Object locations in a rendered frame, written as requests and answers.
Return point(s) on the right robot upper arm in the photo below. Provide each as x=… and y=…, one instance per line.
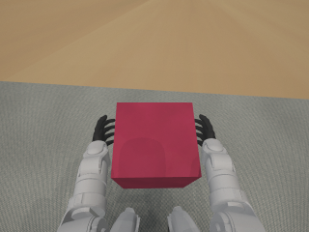
x=227, y=221

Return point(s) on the robot right hand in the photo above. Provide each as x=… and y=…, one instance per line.
x=206, y=129

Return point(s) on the right robot forearm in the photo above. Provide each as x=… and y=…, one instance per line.
x=223, y=180

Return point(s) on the left robot forearm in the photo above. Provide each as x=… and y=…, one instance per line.
x=90, y=185

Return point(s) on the carton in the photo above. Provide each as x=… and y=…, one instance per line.
x=155, y=145

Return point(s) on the robot left hand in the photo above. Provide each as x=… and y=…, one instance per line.
x=100, y=130

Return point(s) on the left robot upper arm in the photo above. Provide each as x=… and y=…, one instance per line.
x=87, y=224

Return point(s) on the robot left thigh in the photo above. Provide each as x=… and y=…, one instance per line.
x=126, y=222

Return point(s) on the robot right shin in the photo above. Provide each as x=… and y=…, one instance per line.
x=178, y=208

